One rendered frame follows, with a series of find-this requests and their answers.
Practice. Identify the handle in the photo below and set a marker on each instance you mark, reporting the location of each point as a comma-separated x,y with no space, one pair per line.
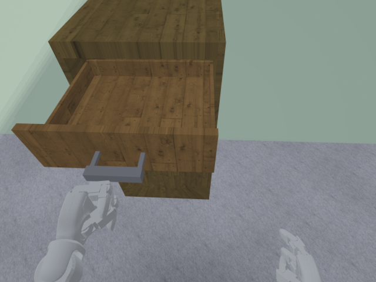
114,173

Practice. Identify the left robot hand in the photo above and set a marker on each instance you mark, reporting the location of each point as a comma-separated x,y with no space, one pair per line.
95,200

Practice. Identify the left robot forearm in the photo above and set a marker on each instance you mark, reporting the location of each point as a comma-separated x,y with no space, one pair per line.
63,262

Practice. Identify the drawer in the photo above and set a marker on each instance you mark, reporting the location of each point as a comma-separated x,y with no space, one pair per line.
163,108

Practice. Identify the right robot hand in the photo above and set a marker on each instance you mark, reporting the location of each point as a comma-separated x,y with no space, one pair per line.
303,266

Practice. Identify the cabinet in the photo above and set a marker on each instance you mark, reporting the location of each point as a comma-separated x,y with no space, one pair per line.
178,30

